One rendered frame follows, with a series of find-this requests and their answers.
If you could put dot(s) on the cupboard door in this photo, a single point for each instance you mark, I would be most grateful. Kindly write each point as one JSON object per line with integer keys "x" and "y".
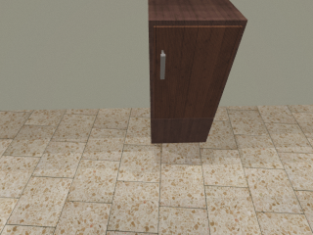
{"x": 197, "y": 60}

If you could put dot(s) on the handle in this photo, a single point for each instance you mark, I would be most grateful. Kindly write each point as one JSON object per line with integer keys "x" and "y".
{"x": 162, "y": 65}

